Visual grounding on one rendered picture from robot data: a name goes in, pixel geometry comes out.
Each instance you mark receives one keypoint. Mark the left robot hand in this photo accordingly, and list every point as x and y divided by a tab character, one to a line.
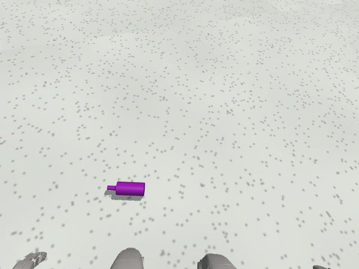
31	261

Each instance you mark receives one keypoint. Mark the bottle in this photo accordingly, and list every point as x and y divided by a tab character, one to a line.
128	188

